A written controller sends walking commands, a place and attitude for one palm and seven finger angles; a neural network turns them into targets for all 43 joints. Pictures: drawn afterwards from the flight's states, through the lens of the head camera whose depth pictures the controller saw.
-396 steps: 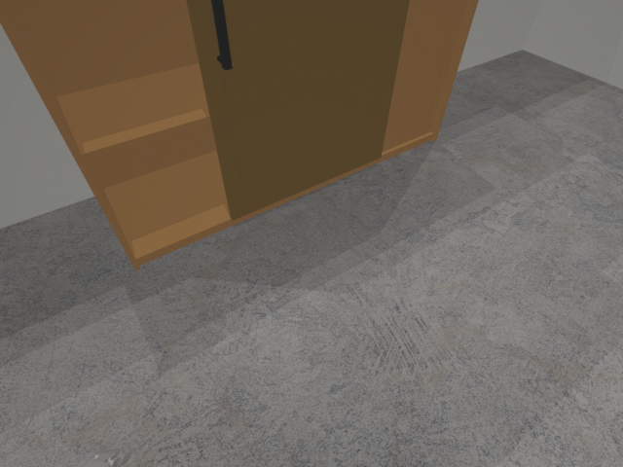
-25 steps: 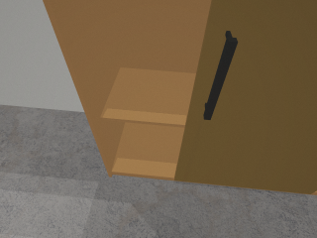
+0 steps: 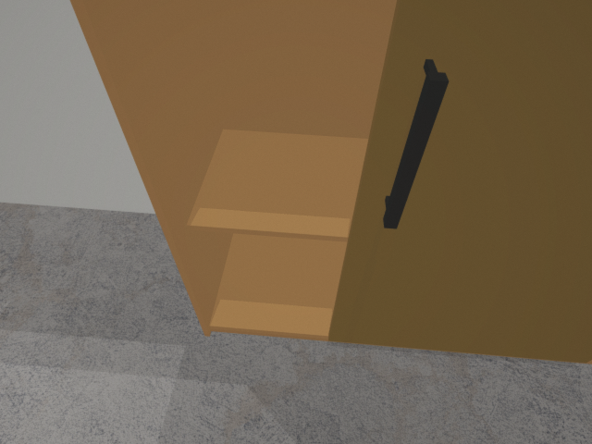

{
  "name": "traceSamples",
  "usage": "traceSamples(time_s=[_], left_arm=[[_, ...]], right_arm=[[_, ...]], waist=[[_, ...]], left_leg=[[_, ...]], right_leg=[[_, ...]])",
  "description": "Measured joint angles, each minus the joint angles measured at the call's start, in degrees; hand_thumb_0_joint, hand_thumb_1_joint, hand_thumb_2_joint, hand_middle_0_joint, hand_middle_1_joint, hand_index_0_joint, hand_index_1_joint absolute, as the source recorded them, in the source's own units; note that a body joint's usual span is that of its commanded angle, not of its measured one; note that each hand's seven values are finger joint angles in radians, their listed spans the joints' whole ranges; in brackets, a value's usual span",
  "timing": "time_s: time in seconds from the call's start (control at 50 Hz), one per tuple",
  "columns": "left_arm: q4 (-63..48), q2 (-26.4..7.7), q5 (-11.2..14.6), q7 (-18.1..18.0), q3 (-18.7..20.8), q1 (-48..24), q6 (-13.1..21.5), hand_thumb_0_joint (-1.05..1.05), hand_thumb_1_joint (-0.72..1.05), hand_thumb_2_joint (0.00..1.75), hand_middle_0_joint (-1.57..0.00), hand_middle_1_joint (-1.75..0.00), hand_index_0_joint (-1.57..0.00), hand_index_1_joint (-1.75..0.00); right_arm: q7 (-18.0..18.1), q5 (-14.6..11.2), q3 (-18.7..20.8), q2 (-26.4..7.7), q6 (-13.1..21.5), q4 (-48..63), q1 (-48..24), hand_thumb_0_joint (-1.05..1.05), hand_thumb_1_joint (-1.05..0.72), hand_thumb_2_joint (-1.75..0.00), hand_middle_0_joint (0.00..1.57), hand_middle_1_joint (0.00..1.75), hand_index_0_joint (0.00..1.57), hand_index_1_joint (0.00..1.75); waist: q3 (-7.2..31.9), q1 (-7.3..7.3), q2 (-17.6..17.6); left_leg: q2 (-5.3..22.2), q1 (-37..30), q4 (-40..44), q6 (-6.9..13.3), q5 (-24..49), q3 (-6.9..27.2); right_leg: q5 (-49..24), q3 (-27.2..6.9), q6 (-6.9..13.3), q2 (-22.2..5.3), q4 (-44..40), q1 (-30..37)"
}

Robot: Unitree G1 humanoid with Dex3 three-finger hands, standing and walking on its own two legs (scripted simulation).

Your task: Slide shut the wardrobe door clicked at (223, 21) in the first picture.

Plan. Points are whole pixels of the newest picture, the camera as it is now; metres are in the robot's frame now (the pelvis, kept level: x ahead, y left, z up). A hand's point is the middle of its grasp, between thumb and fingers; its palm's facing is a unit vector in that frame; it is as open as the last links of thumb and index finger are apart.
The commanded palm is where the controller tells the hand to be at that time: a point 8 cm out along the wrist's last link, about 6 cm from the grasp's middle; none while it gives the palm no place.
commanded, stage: shuffle to correct the standing spot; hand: right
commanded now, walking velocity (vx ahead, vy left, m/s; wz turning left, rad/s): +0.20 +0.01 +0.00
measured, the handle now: (407, 154) +0.53 -0.15 +0.11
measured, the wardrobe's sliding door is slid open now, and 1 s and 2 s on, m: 0.42 0.42 0.42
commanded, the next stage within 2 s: come to a stop and stand still in 0.14 s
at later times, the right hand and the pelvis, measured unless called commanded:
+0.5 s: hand out of the picture +0.13 -0.18 -0.18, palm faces +0.06 +0.97 -0.26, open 7.3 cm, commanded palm none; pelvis +0.08 +0.02 -0.01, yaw -2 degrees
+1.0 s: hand out of the picture +0.07 -0.20 -0.17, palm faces +0.03 +0.97 -0.24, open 7.4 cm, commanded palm none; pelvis +0.06 -0.01 +0.00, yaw -1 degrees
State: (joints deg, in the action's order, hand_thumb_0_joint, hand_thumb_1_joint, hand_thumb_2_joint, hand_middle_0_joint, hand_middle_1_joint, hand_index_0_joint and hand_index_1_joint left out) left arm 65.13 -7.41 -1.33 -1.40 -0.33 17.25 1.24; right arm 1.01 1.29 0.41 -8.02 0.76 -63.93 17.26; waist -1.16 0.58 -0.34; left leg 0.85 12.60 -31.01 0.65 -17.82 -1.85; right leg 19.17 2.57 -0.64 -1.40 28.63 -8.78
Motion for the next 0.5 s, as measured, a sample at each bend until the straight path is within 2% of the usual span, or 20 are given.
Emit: traceSamples(time_s=[0.16, 0.22, 0.26, 0.3, 0.34, 0.38, 0.42, 0.44, 0.5], left_arm=[[-0.6, -0.2, -0.3, 0.4, 0.4, 2.4, 0.2, 0.00, 0.91, 0.90, -0.19, -0.30, -0.19, -0.30], [-0.5, 0.1, -0.2, 0.3, 0.4, 2.6, 1.0, 0.00, 0.91, 0.90, -0.19, -0.30, -0.19, -0.30], [-0.6, 0.2, -0.4, 0.0, 0.5, 2.6, 2.1, 0.00, 0.91, 0.90, -0.19, -0.30, -0.19, -0.30], [-1.0, 0.6, -0.8, -0.5, 0.5, 3.1, 3.0, 0.00, 0.91, 0.90, -0.19, -0.30, -0.19, -0.30], [-1.2, 1.2, -1.1, -0.9, 0.3, 4.0, 3.1, 0.00, 0.91, 0.90, -0.19, -0.30, -0.19, -0.30], [-0.8, 1.4, -1.0, -1.1, 0.0, 4.6, 2.4, 0.00, 0.91, 0.90, -0.19, -0.30, -0.19, -0.30], [0.0, 1.7, -0.5, -1.0, -0.2, 5.2, 1.6, 0.00, 0.91, 0.90, -0.19, -0.30, -0.19, -0.30], [0.3, 1.8, -0.1, -0.9, -0.1, 5.5, 1.2, 0.00, 0.91, 0.90, -0.20, -0.30, -0.20, -0.30], [1.0, 1.0, 1.0, -0.8, 1.0, 4.3, -0.7, 0.00, 0.91, 0.90, -0.20, -0.30, -0.20, -0.30]], right_arm=[[-0.7, 0.1, 1.1, 0.4, 0.6, 0.5, 2.5, 0.01, -0.91, -0.90, 0.20, 0.30, 0.20, 0.30], [-0.7, 0.1, 1.5, 0.3, 0.8, 0.0, 3.6, 0.01, -0.91, -0.90, 0.20, 0.30, 0.20, 0.30], [-0.7, 0.1, 1.6, 0.2, 0.4, -0.6, 3.9, 0.01, -0.91, -0.90, 0.20, 0.30, 0.20, 0.30], [-0.7, 0.2, 1.6, 0.0, -0.2, -1.1, 3.1, 0.01, -0.91, -0.90, 0.20, 0.30, 0.20, 0.30], [-0.7, 0.0, 1.9, -0.4, -0.6, -0.6, 1.0, 0.01, -0.91, -0.90, 0.20, 0.30, 0.19, 0.30], [-0.3, 0.0, 2.0, -0.7, -0.7, 0.7, -1.6, 0.01, -0.92, -0.90, 0.20, 0.30, 0.20, 0.30], [-0.2, -0.2, 2.3, -1.8, 0.1, 2.4, -3.5, 0.02, -0.93, -0.90, 0.20, 0.30, 0.20, 0.30], [-0.1, -0.2, 2.3, -2.4, 1.0, 3.2, -4.1, 0.02, -0.94, -0.90, 0.20, 0.30, 0.20, 0.30], [0.5, -0.3, 1.9, -2.5, 2.0, 4.3, -5.9, 0.02, -0.93, -0.90, 0.20, 0.30, 0.20, 0.30]], waist=[[0.6, 0.09, 0.1], [0.6, 0.14, -1.0], [0.4, -0.01, -1.5], [-0.1, -0.93, -1.5], [-1.1, -1.74, -1.3], [-2.2, -1.84, -0.5], [-3.4, -1.49, -0.1], [-3.7, -1.26, -0.3], [-4.2, -1.48, 1.1]], left_leg=[[-0.4, 0.3, -4.1, 0.1, -4.5, -0.9], [0.1, 0.2, -5.9, -0.1, -6.5, -0.5], [0.4, 2.4, -11.8, 0.8, -8.2, -0.6], [0.2, 6.3, -21.2, 1.8, -12.6, -1.1], [0.4, 9.5, -24.3, 2.0, -13.7, -2.1], [0.7, 10.6, -19.4, 1.9, -9.8, -3.0], [1.0, 8.9, -8.9, 1.5, 1.1, -3.4], [1.5, 8.1, -6.6, 1.6, 5.9, -3.3], [1.6, 7.3, -8.0, 2.1, 0.3, -4.9]], right_leg=[[5.3, -1.0, 0.7, -0.6, 6.2, -1.6], [7.0, -0.6, 0.2, -0.2, 7.1, -0.9], [7.8, 0.3, 0.6, 0.0, 6.9, 0.1], [7.8, 0.8, 0.9, -0.1, 5.4, 1.7], [7.0, 0.5, 0.5, -0.2, 3.0, 3.4], [6.3, 0.0, 0.0, -0.5, 1.1, 4.8], [6.5, -0.5, -0.4, -0.6, 1.7, 5.3], [7.1, -0.6, -0.5, -0.4, 3.6, 4.8], [11.6, -2.0, 0.6, -0.4, 14.7, -0.2]])
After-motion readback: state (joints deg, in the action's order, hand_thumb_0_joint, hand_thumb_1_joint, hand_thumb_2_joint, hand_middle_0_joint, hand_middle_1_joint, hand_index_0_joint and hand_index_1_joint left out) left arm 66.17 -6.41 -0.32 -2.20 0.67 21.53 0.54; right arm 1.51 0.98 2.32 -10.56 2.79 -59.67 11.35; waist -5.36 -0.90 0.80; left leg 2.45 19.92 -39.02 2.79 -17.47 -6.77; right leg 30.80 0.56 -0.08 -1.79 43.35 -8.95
